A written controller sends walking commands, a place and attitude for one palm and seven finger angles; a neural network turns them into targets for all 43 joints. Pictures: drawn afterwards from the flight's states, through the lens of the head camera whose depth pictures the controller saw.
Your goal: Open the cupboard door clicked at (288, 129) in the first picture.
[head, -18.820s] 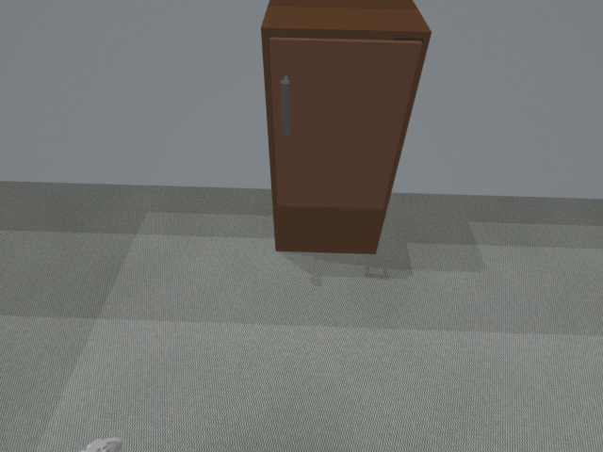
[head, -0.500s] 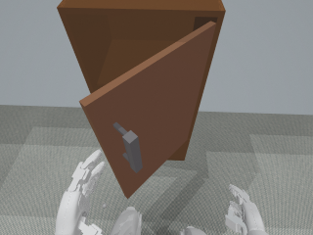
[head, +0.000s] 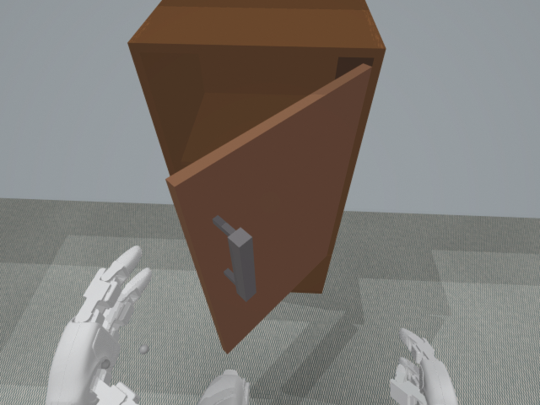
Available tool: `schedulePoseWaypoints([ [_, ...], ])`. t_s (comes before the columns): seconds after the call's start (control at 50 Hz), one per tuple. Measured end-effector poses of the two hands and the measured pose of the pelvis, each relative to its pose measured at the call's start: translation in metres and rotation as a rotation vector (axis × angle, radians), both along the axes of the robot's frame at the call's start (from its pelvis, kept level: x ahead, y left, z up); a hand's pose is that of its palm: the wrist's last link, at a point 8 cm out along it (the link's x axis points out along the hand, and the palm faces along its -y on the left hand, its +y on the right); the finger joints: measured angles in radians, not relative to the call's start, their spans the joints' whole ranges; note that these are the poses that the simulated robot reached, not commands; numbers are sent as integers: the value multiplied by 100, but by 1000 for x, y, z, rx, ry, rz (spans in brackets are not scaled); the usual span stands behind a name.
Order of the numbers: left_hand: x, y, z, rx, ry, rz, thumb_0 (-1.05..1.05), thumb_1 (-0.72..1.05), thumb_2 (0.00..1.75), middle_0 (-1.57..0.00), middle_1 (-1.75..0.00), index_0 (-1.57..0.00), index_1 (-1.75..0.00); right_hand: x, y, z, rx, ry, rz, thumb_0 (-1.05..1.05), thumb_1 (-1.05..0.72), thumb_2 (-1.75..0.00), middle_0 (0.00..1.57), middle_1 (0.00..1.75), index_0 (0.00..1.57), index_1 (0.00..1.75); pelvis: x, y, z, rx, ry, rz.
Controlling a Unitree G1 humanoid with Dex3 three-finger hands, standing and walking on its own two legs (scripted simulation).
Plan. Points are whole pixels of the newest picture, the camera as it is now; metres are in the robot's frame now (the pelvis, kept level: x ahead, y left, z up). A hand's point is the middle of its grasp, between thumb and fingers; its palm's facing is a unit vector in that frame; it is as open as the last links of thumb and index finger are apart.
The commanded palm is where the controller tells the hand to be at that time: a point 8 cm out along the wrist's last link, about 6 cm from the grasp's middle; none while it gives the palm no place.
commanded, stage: draw the hand back to the body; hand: left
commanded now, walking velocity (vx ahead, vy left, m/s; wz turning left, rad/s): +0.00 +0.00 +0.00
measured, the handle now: (234, 259) +0.32 +0.08 +0.05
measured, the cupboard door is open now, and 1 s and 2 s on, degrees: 48 48 48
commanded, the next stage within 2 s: step back with the hand held close in 1.32 s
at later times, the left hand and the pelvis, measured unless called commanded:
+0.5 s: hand (69, 314) +0.19 +0.23 +0.15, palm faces +0.23 -0.91 -0.34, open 14.3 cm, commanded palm +0.16 +0.27 +0.19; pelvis +0.02 +0.02 +0.06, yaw +0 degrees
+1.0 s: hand out of the picture +0.24 +0.28 +0.26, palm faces +0.47 -0.78 -0.41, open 8.5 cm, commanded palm +0.20 +0.31 +0.27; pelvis +0.05 +0.01 +0.10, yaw -1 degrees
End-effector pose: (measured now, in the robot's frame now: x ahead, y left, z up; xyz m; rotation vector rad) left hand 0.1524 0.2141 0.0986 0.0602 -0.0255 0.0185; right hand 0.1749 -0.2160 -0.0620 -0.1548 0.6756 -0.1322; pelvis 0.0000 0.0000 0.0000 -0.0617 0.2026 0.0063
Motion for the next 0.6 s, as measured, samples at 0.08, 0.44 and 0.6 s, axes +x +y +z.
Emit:
schedulePoseWaypoints([
  [0.08,-4,7,4,-21,49,2,-1,-50,30,-15,-30,-15,-30,-3,3,15,-6,-22,0,2,-90,-90,20,30,20,29,1,4,12,-1,-23,4],
  [0.44,0,46,68,240,113,199,-1,-25,40,-16,-30,-17,-30,13,19,64,-35,-74,-1,2,-90,-90,20,30,20,29,17,19,55,14,-121,-3],
  [0.6,12,71,96,319,94,318,0,1,51,-18,-30,-18,-30,27,28,76,-50,-64,57,2,-90,-90,20,30,20,30,30,22,72,27,-175,3],
])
